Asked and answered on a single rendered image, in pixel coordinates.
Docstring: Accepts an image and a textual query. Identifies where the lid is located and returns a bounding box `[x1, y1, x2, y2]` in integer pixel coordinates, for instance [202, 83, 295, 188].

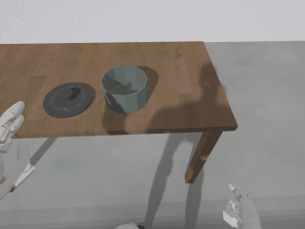
[43, 82, 92, 118]

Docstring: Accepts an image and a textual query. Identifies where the knob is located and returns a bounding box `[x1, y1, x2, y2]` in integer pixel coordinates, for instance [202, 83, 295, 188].
[58, 88, 74, 102]

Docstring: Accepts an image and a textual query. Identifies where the robot left hand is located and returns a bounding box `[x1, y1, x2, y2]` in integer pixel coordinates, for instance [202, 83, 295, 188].
[0, 100, 35, 199]

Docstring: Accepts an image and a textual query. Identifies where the table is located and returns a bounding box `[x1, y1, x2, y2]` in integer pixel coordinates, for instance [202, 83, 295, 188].
[0, 41, 238, 193]

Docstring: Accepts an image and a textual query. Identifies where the pot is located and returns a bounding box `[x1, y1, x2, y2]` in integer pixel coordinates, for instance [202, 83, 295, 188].
[100, 65, 148, 115]

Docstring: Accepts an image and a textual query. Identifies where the robot right hand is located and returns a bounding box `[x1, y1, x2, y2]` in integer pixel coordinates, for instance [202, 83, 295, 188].
[223, 182, 261, 229]

